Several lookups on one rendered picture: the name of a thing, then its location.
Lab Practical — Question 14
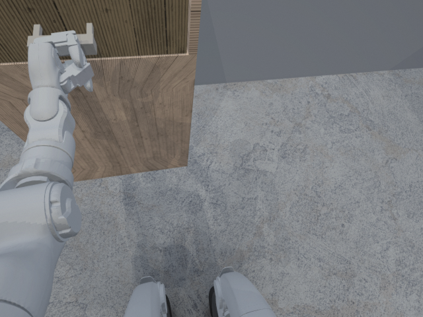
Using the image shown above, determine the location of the drawer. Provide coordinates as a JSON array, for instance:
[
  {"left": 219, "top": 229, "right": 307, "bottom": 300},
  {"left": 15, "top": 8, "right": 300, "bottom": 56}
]
[{"left": 0, "top": 0, "right": 189, "bottom": 63}]

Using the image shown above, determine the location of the cabinet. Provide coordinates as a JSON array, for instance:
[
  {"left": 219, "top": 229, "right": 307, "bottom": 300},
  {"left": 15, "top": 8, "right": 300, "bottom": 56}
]
[{"left": 0, "top": 0, "right": 202, "bottom": 182}]

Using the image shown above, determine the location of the handle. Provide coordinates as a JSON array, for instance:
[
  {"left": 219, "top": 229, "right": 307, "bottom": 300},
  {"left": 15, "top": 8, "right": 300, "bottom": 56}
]
[{"left": 27, "top": 23, "right": 97, "bottom": 57}]

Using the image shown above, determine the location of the right robot shin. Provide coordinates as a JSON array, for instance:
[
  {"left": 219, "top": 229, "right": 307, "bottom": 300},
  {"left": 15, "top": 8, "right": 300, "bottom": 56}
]
[{"left": 215, "top": 267, "right": 234, "bottom": 317}]

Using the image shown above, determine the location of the left robot upper arm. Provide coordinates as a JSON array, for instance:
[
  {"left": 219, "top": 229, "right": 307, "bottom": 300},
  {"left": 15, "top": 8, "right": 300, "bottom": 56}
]
[{"left": 0, "top": 181, "right": 82, "bottom": 317}]

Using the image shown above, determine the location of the right robot thigh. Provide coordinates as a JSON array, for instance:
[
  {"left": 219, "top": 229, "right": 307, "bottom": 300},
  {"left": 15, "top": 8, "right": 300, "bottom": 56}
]
[{"left": 213, "top": 271, "right": 276, "bottom": 317}]

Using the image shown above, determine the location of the robot left forearm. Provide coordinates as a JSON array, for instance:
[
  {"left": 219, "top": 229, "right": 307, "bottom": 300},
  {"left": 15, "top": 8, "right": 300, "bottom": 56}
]
[{"left": 0, "top": 87, "right": 75, "bottom": 191}]

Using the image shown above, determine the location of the robot left hand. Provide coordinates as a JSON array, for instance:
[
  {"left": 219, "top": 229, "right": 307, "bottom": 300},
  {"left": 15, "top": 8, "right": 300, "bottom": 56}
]
[{"left": 28, "top": 30, "right": 94, "bottom": 97}]

